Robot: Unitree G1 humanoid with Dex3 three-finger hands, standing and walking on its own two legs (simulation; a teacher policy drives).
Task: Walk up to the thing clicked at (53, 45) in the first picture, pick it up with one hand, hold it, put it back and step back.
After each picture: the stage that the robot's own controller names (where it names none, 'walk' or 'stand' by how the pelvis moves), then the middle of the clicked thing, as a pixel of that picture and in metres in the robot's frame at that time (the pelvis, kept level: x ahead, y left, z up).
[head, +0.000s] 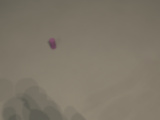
stand; (52, 43) +1.31 +0.35 -0.72
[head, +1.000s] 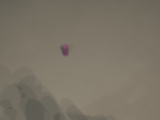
walk; (65, 50) +1.21 +0.17 -0.70
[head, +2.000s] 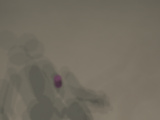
walk; (58, 81) +0.75 +0.18 -0.71
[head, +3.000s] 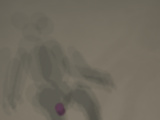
walk; (60, 109) +0.45 +0.20 -0.71
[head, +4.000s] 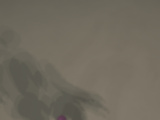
stand; out of the picture +0.38 +0.15 -0.68
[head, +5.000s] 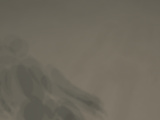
stand; out of the picture +0.37 +0.18 -0.72
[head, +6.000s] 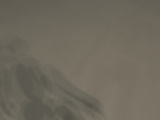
stand; out of the picture +0.36 +0.19 -0.73
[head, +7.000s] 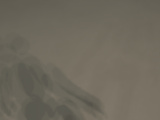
stand; out of the picture +0.35 +0.19 -0.73
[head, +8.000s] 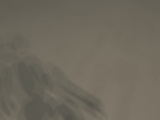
stand; out of the picture +0.35 +0.19 -0.73
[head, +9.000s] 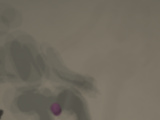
go down; (56, 109) +0.38 +0.18 -0.64
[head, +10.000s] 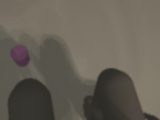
go down; (21, 56) +0.45 +0.20 -0.29
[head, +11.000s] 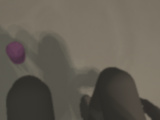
close in; (16, 53) +0.45 +0.21 -0.28
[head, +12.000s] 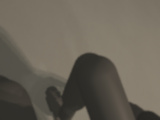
close in; out of the picture +0.44 +0.25 -0.23
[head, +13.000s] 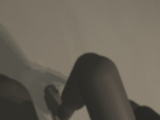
close; out of the picture +0.43 +0.25 -0.23
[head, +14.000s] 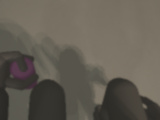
lift; (25, 74) +0.33 +0.21 -0.09
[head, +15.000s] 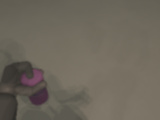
hold; (35, 87) +0.32 +0.17 +0.04
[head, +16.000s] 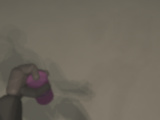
hold; (41, 88) +0.32 +0.16 -0.01
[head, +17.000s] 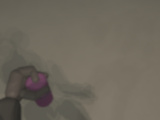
hold; (40, 90) +0.32 +0.17 +0.00
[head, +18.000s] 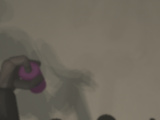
crouch; (33, 78) +0.36 +0.17 -0.06
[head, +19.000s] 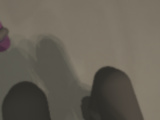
lower; out of the picture +0.49 +0.22 -0.11
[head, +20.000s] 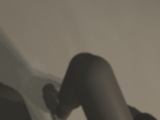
lower; out of the picture +0.44 +0.27 -0.24
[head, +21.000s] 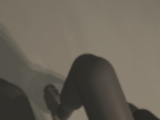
lower; out of the picture +0.44 +0.27 -0.24
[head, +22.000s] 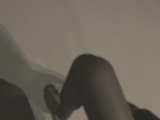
lower; out of the picture +0.43 +0.27 -0.24
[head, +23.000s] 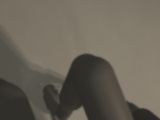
lower; out of the picture +0.43 +0.27 -0.24
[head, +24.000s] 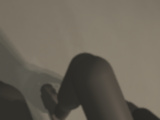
open; out of the picture +0.44 +0.26 -0.24
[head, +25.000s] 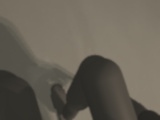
stand; out of the picture +0.42 +0.26 -0.24
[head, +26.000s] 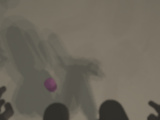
walk; (51, 85) +0.41 +0.18 -0.51
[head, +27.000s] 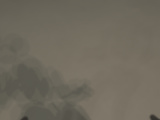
stand; out of the picture +0.37 +0.16 -0.66
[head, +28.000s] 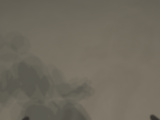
stand; out of the picture +0.37 +0.17 -0.67
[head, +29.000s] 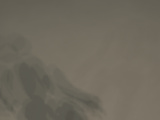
stand; out of the picture +0.38 +0.16 -0.70
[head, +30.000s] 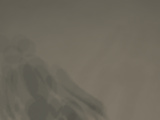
stand; out of the picture +0.38 +0.17 -0.73
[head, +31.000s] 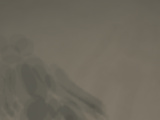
stand; out of the picture +0.36 +0.19 -0.73
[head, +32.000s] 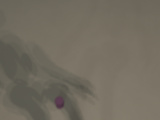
walk; (59, 102) +0.43 +0.14 -0.72
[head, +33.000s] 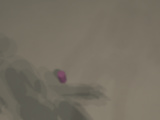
walk; (62, 77) +0.68 +0.21 -0.69
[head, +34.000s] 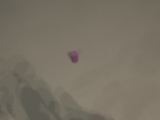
stand; (74, 57) +1.01 +0.14 -0.69
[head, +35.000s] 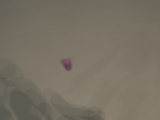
stand; (68, 64) +0.96 +0.17 -0.72
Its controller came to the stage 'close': yes
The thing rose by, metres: 0.70
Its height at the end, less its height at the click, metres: +0.00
